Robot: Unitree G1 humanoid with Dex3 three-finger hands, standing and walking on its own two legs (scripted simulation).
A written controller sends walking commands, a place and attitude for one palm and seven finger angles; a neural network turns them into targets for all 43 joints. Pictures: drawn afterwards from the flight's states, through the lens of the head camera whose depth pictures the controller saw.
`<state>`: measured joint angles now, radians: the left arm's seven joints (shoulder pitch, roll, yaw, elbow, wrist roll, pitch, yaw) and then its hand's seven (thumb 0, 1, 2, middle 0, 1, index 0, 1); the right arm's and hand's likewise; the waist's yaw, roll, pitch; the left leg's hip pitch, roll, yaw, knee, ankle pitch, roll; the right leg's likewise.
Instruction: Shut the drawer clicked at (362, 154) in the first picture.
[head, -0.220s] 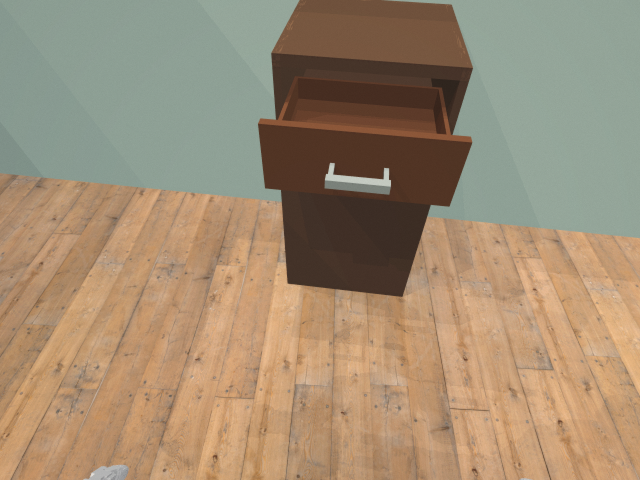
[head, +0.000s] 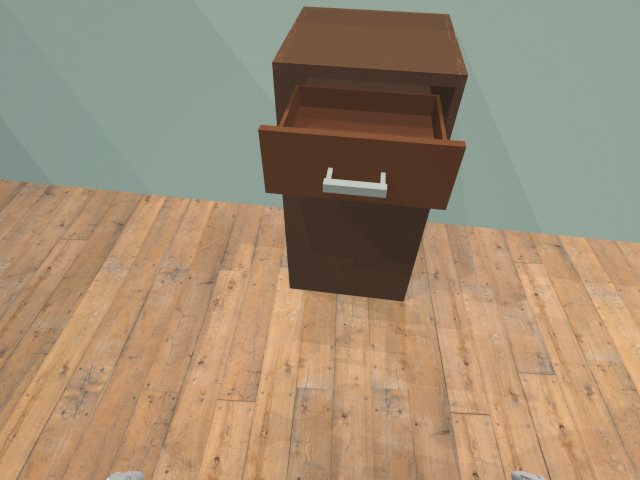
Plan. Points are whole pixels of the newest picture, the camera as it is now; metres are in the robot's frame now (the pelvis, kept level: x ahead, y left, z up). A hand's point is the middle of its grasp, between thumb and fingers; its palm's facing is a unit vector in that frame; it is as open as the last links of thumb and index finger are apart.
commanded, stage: stand and wait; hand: left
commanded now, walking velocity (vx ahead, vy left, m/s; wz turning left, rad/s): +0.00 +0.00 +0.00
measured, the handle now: (355, 181) +0.67 -0.03 +0.00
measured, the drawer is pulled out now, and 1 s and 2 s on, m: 0.25 0.25 0.25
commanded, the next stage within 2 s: look at it before walking up in 0.60 s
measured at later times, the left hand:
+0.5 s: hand out of the picture +0.06 +0.21 -0.15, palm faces -0.03 -0.95 -0.32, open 7.4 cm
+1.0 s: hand out of the picture +0.06 +0.21 -0.16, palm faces -0.03 -0.95 -0.31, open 7.4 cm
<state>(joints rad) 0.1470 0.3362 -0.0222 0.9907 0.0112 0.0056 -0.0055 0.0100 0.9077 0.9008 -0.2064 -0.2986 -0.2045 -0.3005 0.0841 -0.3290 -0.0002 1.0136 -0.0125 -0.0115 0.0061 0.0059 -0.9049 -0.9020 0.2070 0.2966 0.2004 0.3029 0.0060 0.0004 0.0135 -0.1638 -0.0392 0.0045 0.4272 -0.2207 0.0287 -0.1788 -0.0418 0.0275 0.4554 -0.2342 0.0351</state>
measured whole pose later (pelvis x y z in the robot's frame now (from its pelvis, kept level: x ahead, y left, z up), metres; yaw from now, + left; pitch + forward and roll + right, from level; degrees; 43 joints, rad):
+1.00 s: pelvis -0.01 -0.02 +0.01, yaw +0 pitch -2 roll +0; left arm 0.16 0.32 -0.01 1.08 0.01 -0.01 0.00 0.01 0.91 0.90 -0.21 -0.30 -0.21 -0.30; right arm 0.13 -0.32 -0.01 1.14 -0.01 -0.01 0.00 0.01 -0.91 -0.90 0.21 0.30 0.20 0.30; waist 0.00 -0.01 0.04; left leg -0.15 0.00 -0.01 0.35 -0.17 -0.01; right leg -0.16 0.00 0.01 0.37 -0.18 0.00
